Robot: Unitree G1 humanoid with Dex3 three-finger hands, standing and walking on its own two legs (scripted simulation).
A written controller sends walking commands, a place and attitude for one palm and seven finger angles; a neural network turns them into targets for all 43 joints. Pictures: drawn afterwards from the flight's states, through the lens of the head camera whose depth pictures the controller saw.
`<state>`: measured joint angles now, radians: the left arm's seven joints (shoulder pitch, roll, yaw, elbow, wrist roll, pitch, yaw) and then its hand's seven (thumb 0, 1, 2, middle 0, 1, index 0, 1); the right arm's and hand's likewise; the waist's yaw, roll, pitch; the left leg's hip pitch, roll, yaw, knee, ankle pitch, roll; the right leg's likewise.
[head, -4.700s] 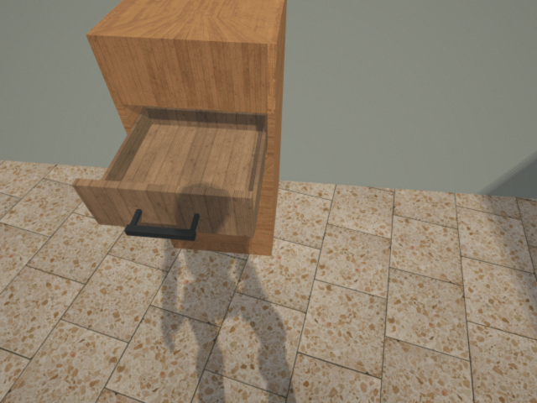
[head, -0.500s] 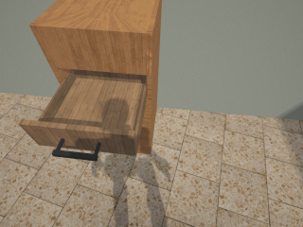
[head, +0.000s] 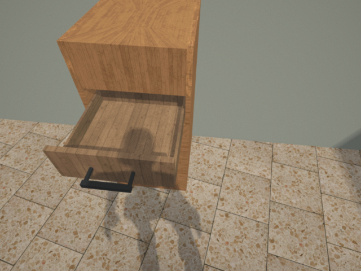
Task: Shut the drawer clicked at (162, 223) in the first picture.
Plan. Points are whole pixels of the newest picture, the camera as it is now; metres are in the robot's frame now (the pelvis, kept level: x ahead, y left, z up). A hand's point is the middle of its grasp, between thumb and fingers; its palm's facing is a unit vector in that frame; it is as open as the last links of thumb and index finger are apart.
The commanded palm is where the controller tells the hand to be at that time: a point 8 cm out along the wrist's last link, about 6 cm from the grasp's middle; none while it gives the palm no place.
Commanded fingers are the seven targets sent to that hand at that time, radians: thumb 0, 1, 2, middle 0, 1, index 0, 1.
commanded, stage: look again from close up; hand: left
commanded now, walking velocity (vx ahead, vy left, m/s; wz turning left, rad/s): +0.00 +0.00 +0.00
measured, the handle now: (108, 179) +0.38 +0.25 -0.11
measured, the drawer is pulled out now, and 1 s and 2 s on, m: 0.29 0.29 0.29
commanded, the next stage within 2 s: shuffle to correct the standing spot in 0.54 s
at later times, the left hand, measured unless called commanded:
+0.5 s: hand out of the picture +0.03 +0.15 -0.17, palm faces +0.00 -0.98 -0.18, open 7.3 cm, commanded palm none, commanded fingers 0.00 0.90 0.90 -0.20 -0.30 -0.20 -0.30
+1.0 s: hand out of the picture +0.04 +0.18 -0.19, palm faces +0.05 -0.98 -0.20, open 7.4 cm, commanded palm none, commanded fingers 0.00 0.90 0.90 -0.20 -0.30 -0.20 -0.30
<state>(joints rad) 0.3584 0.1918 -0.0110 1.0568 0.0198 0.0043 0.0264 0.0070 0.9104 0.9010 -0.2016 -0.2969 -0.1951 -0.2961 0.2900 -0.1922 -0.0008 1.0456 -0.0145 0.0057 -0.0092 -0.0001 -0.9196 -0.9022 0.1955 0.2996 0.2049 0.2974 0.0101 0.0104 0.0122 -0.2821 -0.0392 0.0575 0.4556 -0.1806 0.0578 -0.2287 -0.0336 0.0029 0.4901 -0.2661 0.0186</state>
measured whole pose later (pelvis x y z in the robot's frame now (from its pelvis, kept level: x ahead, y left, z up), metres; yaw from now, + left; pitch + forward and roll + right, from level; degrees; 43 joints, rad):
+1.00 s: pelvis +0.07 +0.00 -0.01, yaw -1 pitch +0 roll +1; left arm 0.35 0.17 0.03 1.08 0.02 0.01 0.03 0.01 0.91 0.90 -0.20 -0.30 -0.20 -0.30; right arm 0.27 -0.18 -0.01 1.07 -0.02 -0.01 -0.02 0.00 -0.91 -0.90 0.19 0.30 0.20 0.30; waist 0.03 -0.04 0.03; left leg -0.22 -0.05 0.09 0.55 -0.34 0.06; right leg -0.19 -0.05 0.01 0.64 -0.43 0.00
